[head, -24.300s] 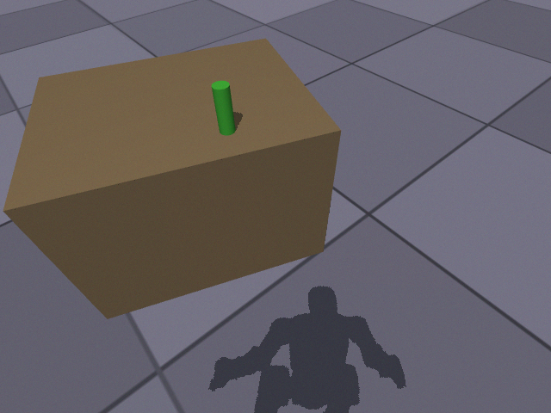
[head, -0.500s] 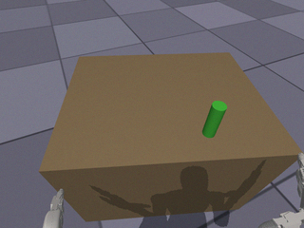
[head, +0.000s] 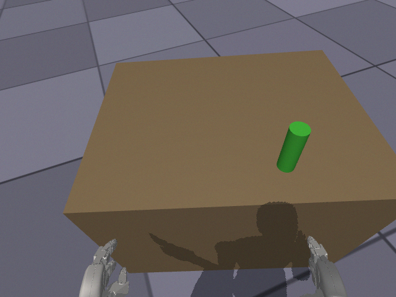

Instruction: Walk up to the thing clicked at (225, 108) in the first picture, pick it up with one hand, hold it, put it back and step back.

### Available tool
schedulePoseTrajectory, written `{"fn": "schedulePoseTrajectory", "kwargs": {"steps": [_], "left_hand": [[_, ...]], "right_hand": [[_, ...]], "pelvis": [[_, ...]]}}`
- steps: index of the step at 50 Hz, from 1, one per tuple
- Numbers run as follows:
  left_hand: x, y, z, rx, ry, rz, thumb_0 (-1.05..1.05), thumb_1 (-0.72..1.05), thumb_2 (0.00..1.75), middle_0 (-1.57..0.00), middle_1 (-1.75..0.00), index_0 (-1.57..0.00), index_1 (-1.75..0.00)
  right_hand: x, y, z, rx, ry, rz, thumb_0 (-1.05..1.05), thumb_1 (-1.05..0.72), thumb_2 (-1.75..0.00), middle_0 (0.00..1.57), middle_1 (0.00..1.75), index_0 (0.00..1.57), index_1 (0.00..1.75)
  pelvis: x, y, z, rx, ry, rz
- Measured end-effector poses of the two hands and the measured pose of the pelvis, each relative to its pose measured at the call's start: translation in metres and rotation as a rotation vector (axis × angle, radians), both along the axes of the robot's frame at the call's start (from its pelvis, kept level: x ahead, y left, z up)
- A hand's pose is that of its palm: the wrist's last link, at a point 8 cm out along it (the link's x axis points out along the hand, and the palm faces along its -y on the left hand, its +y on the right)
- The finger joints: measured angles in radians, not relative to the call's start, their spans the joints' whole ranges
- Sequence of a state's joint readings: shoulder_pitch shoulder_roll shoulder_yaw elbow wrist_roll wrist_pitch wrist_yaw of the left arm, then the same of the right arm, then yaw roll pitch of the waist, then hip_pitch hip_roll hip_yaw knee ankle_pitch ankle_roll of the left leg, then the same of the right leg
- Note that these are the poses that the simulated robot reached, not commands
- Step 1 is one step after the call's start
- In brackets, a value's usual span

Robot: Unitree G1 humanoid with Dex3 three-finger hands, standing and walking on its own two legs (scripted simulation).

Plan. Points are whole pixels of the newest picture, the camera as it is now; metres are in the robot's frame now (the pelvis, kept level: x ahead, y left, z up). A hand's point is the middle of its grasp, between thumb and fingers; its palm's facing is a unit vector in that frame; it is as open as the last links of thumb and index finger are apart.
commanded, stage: home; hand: right
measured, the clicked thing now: (292, 148) +0.47 -0.22 -0.02
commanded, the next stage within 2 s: none
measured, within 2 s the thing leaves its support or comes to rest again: neither
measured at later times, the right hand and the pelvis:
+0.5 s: hand out of the picture +0.15 -0.22 -0.12, palm faces -0.04 +0.94 -0.34, open 17.4 cm; pelvis +0.01 +0.00 -0.01, yaw +0 degrees
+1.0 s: hand out of the picture +0.05 -0.27 -0.13, palm faces -0.05 +0.93 -0.36, open 17.4 cm; pelvis -0.01 -0.02 +0.03, yaw +0 degrees
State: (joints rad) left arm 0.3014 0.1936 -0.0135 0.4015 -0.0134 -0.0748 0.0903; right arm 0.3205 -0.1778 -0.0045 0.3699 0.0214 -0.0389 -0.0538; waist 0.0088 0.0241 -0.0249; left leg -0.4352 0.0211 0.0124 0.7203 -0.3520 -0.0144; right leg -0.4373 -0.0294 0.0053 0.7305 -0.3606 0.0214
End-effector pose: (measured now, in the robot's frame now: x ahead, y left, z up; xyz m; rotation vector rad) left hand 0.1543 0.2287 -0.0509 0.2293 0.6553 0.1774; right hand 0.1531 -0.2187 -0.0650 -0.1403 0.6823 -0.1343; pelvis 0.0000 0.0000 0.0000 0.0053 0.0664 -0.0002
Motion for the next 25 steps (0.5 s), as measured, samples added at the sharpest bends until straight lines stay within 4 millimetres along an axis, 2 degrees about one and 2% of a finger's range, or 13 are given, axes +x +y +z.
{"fn": "schedulePoseTrajectory", "kwargs": {"steps": [3, 7, 14, 18, 21, 25], "left_hand": [[0.002, -0.006, -0.002, -0.022, -0.002, -0.013, 0.00, 0.83, 0.86, -0.19, -0.28, -0.20, -0.28], [0.002, -0.007, -0.015, -0.038, 0.034, -0.009, 0.01, 0.87, 0.88, -0.20, -0.29, -0.20, -0.29], [-0.006, 0.000, -0.037, -0.036, 0.123, 0.008, 0.01, 0.90, 0.90, -0.20, -0.30, -0.21, -0.30], [-0.010, 0.005, -0.043, -0.006, 0.167, -0.004, 0.01, 0.90, 0.90, -0.20, -0.30, -0.21, -0.30], [-0.016, 0.015, -0.050, 0.034, 0.249, -0.058, 0.01, 0.90, 0.90, -0.21, -0.30, -0.21, -0.30], [-0.028, 0.035, -0.051, 0.053, 0.299, -0.026, 0.01, 0.90, 0.90, -0.21, -0.30, -0.21, -0.30]], "right_hand": [[0.008, 0.002, 0.006, -0.003, -0.024, 0.006, -0.01, 0.54, -0.05, 0.06, 0.05, 0.06, 0.05], [0.008, -0.008, 0.014, -0.048, -0.044, -0.020, -0.01, 0.54, -0.05, 0.06, 0.05, 0.06, 0.05], [-0.004, -0.012, 0.004, -0.072, 0.037, -0.031, -0.01, 0.53, -0.06, 0.05, 0.05, 0.06, 0.05], [-0.001, -0.009, 0.001, -0.078, 0.037, -0.011, -0.01, 0.53, -0.06, 0.05, 0.05, 0.06, 0.05], [-0.003, -0.020, -0.012, -0.129, 0.108, 0.076, -0.01, 0.53, -0.06, 0.06, 0.05, 0.06, 0.05], [-0.016, -0.046, -0.020, -0.171, 0.196, 0.073, -0.01, 0.53, -0.05, 0.06, 0.05, 0.07, 0.05]], "pelvis": [[0.003, 0.000, 0.000, 0.004, 0.000, 0.002], [0.007, -0.001, -0.001, 0.010, -0.005, 0.004], [0.007, -0.003, -0.005, 0.008, 0.010, 0.003], [0.007, -0.003, -0.006, 0.007, 0.010, 0.001], [0.008, -0.003, -0.006, 0.003, -0.012, -0.003], [0.010, -0.004, -0.005, 0.000, -0.040, -0.001]]}}
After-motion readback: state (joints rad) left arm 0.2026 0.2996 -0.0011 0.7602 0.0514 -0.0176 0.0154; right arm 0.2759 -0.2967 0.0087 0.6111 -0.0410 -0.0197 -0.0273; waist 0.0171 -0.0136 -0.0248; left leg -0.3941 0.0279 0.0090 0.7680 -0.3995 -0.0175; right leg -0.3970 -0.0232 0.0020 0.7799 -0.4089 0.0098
